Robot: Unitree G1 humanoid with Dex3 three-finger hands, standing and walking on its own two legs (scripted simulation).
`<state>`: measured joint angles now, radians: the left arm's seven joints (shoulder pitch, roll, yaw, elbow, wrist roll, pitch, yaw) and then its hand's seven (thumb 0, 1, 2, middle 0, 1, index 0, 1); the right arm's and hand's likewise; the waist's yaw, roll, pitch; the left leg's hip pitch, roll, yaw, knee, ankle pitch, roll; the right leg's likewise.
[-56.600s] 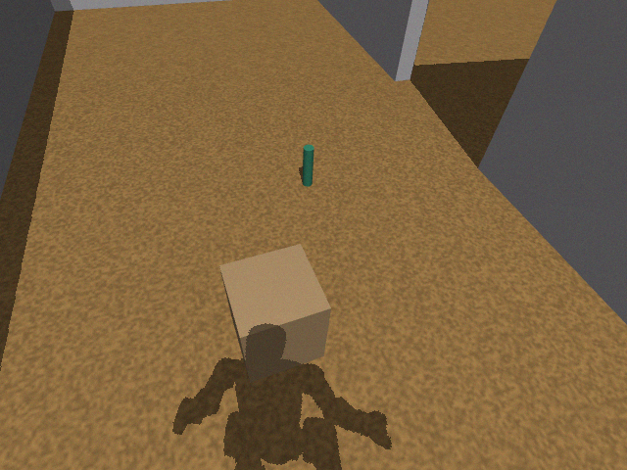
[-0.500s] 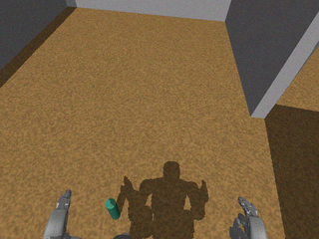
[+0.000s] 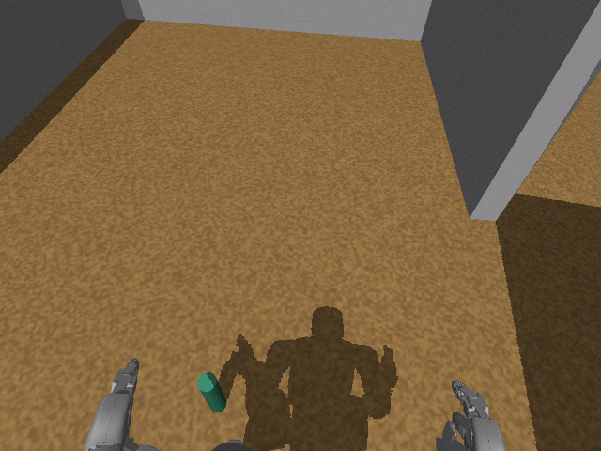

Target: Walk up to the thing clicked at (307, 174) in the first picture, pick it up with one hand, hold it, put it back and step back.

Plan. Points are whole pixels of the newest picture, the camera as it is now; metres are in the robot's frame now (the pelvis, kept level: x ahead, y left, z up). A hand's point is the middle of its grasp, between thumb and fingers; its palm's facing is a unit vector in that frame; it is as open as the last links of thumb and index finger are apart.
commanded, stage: home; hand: left
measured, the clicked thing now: (213, 393) +0.36 +0.23 -0.61
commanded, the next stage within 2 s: stand in 1.04 s
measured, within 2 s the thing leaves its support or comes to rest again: neither
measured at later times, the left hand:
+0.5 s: hand (161, 427) +0.17 +0.18 -0.06, palm faces +0.10 -0.96 -0.28, open 17.6 cm
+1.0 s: hand (159, 421) +0.18 +0.19 -0.06, palm faces +0.10 -0.95 -0.28, open 17.6 cm
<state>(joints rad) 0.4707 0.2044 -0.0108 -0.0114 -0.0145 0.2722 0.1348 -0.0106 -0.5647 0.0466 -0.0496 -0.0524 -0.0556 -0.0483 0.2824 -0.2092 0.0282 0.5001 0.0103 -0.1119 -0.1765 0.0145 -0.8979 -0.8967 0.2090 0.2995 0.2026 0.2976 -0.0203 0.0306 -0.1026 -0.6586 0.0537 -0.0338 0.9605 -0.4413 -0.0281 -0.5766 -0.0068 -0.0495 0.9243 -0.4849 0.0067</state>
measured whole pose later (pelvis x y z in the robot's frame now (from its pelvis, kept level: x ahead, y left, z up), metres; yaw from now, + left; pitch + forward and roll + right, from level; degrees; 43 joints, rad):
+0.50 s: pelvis +0.00 +0.00 +0.00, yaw +0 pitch +8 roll -2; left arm 0.47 0.20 -0.01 0.00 -0.01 0.26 0.13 -0.01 -0.57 0.04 -0.05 -0.05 -0.05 -0.05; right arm 0.27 -0.21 0.03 0.51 0.01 -0.13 -0.18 0.01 -0.90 -0.90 0.21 0.30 0.20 0.30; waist -0.02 0.03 -0.10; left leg -0.65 0.05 -0.03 0.96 -0.45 -0.03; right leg -0.57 -0.01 -0.05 0.92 -0.49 0.01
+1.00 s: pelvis +0.01 +0.00 +0.00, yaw +0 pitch +8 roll -2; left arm 0.47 0.20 -0.01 -0.01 -0.01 0.27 0.14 -0.01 -0.58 0.04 -0.05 -0.05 -0.05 -0.05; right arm 0.27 -0.20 0.03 0.51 0.01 -0.12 -0.18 0.01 -0.90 -0.90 0.21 0.30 0.20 0.30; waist -0.02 0.03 -0.10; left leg -0.65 0.05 -0.03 0.96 -0.46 -0.02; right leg -0.56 -0.01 -0.04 0.91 -0.50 0.01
